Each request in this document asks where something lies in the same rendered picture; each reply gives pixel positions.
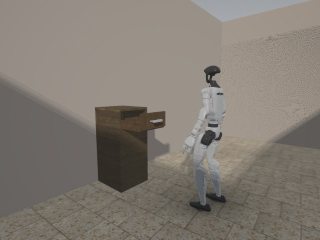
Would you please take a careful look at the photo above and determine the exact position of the humanoid robot head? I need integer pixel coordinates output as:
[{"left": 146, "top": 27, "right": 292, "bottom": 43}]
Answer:
[{"left": 204, "top": 65, "right": 221, "bottom": 88}]

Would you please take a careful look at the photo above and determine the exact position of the drawer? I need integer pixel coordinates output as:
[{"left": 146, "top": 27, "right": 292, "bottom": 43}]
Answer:
[{"left": 121, "top": 111, "right": 166, "bottom": 132}]

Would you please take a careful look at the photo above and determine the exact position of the robot right upper arm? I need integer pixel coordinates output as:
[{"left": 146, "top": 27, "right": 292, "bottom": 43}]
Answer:
[{"left": 222, "top": 89, "right": 226, "bottom": 114}]

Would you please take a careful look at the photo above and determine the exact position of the cabinet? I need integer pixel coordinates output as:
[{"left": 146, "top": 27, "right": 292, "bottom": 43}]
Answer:
[{"left": 95, "top": 105, "right": 148, "bottom": 193}]

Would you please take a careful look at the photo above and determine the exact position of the handle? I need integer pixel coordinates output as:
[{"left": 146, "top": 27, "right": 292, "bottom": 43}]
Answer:
[{"left": 150, "top": 119, "right": 163, "bottom": 123}]

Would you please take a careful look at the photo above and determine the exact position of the left robot forearm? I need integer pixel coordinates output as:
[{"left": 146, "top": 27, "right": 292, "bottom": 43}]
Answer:
[{"left": 190, "top": 108, "right": 206, "bottom": 138}]

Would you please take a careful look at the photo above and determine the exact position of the right robot forearm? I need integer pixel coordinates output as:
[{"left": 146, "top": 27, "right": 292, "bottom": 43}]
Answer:
[{"left": 217, "top": 112, "right": 226, "bottom": 129}]

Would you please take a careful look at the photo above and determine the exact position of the robot left upper arm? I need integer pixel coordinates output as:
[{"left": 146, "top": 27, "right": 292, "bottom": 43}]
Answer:
[{"left": 201, "top": 87, "right": 212, "bottom": 117}]

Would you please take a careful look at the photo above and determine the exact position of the left robot thigh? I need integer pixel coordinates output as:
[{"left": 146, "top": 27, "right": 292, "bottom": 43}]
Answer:
[{"left": 193, "top": 131, "right": 213, "bottom": 176}]

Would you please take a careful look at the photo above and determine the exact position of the robot left hand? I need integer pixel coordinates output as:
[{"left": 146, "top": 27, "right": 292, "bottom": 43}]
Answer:
[{"left": 182, "top": 136, "right": 196, "bottom": 157}]

